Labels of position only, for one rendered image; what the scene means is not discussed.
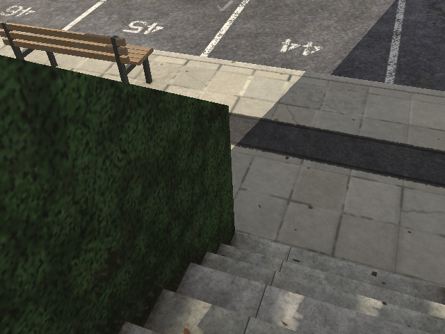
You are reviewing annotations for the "stairs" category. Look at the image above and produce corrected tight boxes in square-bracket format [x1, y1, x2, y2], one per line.
[118, 232, 445, 334]

